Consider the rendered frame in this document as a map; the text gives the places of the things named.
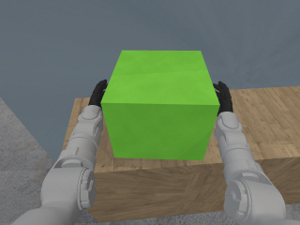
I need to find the right robot forearm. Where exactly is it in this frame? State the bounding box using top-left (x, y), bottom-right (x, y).
top-left (214, 112), bottom-right (286, 217)

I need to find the right robot hand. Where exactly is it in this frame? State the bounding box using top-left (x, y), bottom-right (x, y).
top-left (213, 81), bottom-right (233, 116)

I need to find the pedestal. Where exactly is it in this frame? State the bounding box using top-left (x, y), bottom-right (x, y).
top-left (62, 85), bottom-right (300, 223)

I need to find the left robot hand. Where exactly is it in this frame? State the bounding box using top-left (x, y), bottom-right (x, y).
top-left (88, 79), bottom-right (108, 110)

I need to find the carton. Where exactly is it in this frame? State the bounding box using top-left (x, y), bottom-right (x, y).
top-left (100, 50), bottom-right (220, 161)

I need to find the right robot upper arm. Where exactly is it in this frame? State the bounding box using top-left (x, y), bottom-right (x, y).
top-left (223, 178), bottom-right (300, 225)

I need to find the left robot upper arm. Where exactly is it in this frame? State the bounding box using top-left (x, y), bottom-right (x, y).
top-left (11, 167), bottom-right (97, 225)

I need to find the left robot forearm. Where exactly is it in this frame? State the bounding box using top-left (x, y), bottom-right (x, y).
top-left (40, 105), bottom-right (103, 204)

